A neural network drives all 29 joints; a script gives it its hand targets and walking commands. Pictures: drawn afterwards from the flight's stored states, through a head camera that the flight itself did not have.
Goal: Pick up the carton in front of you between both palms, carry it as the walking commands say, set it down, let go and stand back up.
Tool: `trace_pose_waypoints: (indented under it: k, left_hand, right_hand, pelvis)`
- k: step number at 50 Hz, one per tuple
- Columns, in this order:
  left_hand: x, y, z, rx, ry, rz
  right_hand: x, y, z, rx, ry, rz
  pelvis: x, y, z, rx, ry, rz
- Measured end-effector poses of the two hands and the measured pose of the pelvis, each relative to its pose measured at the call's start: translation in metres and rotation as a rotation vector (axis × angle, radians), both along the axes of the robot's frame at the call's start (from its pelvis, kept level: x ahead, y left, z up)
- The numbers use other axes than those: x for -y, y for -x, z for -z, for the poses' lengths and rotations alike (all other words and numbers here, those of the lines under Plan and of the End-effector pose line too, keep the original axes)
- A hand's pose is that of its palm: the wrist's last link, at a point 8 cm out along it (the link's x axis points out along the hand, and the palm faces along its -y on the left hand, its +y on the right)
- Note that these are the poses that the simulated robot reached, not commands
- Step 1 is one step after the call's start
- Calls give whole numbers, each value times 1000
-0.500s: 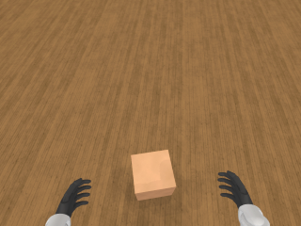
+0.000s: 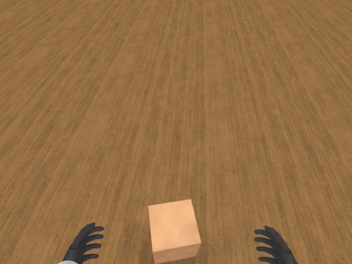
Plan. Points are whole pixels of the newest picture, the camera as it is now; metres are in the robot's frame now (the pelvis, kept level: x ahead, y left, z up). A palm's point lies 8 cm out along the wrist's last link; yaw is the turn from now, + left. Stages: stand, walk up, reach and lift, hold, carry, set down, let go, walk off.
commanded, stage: let go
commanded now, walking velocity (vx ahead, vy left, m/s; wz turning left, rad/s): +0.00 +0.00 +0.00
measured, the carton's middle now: (172, 232) +0.40 +0.00 -0.65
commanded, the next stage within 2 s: stand in 0.06 s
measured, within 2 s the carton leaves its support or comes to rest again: neither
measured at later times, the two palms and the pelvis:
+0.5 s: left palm out of the picture +0.13 +0.30 -0.10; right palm out of the picture +0.12 -0.29 -0.09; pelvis +0.00 +0.01 +0.00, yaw -1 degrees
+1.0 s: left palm out of the picture +0.10 +0.30 -0.10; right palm out of the picture +0.09 -0.30 -0.09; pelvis -0.01 +0.00 +0.00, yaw -1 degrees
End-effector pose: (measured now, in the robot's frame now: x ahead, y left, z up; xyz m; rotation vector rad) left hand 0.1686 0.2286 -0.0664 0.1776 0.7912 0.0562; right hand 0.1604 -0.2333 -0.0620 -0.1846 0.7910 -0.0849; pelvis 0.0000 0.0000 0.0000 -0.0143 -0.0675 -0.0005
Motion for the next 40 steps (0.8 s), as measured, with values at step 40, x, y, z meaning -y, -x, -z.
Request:
trace_pose_waypoints:
  k: [40]
  left_hand:
    - [-62,56,37,-204,-170,-74]
  right_hand:
    - [60,55,25,-204,215,53]
  pelvis:
    - [-3,-1,1,-49,-9,3]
